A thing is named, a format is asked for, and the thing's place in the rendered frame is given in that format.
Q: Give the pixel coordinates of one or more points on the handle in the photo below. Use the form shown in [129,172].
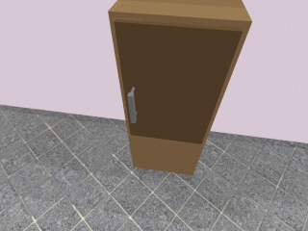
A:
[132,105]

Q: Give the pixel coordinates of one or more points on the cupboard door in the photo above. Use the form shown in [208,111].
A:
[178,71]

